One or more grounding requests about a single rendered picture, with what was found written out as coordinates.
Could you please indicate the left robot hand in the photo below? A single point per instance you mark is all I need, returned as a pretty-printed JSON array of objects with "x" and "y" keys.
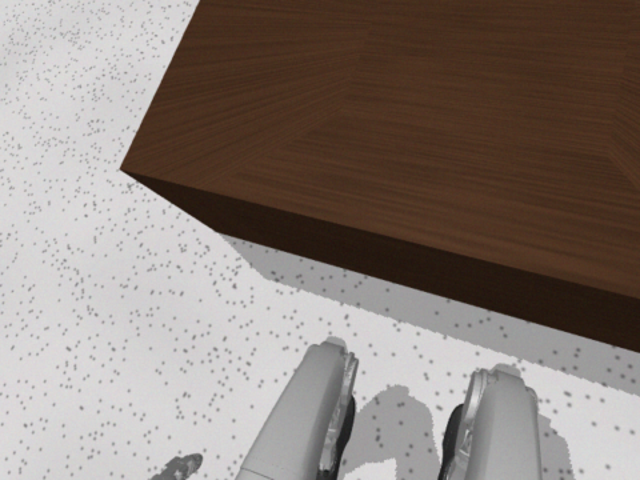
[{"x": 180, "y": 468}]

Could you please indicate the left robot foot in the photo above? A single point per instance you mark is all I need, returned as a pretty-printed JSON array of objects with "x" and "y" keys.
[{"x": 341, "y": 442}]

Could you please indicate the right robot foot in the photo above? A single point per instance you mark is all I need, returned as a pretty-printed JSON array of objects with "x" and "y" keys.
[{"x": 449, "y": 441}]

